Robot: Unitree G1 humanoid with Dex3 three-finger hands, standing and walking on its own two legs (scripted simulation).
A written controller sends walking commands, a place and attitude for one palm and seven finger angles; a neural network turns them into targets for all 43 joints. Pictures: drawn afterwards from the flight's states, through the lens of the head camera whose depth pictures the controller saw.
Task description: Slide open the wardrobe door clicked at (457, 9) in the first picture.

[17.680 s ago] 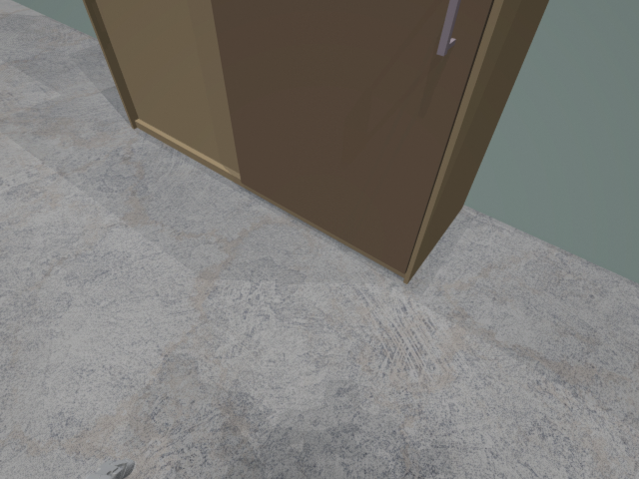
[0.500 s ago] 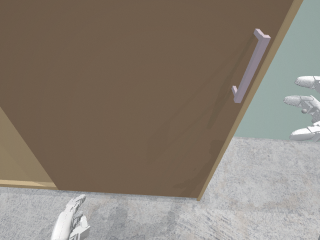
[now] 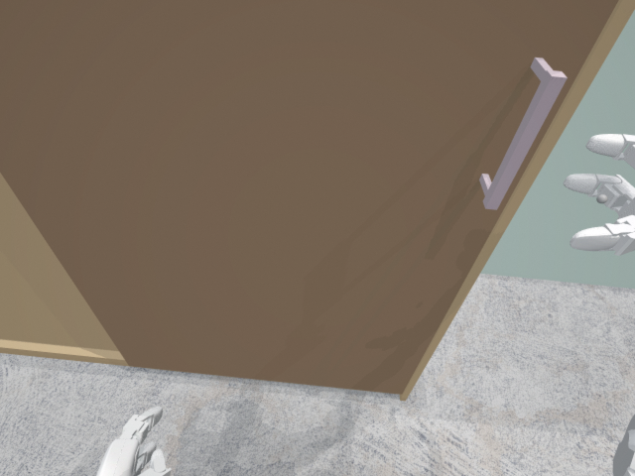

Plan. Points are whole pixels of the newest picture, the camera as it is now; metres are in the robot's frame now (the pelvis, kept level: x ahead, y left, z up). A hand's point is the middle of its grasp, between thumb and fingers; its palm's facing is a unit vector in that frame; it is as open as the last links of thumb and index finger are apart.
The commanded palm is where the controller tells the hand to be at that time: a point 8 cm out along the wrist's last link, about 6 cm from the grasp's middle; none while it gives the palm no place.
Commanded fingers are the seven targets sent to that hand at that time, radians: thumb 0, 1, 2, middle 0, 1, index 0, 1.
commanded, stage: move the hooked fingers beside the handle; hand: right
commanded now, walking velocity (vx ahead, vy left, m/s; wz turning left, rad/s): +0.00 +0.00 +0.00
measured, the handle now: (513, 140) +0.51 -0.20 +0.21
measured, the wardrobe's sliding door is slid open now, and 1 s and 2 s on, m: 0.00 0.00 0.00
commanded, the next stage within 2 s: feel for the door with the fingertips in 1.28 s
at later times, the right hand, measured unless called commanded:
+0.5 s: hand (585, 169) +0.45 -0.27 +0.22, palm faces +0.05 +1.00 -0.01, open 14.0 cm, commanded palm +0.42 -0.33 +0.22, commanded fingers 0.00 0.50 -0.30 0.30 1.20 0.30 1.20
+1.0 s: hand (590, 174) +0.44 -0.28 +0.22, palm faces +0.05 +1.00 -0.02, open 14.0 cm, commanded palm +0.42 -0.33 +0.22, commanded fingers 0.00 0.50 -0.30 0.30 1.20 0.30 1.20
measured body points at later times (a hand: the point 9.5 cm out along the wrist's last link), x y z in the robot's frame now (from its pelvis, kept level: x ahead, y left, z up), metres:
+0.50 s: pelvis +0.01 +0.00 +0.00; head +0.03 +0.01 +0.45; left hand +0.06 +0.29 -0.11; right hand +0.44 -0.33 +0.22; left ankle -0.06 +0.11 -0.73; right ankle +0.04 -0.12 -0.73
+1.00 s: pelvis +0.01 -0.01 +0.00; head +0.03 +0.00 +0.45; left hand +0.09 +0.27 -0.11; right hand +0.43 -0.33 +0.22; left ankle -0.06 +0.11 -0.73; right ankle +0.04 -0.12 -0.73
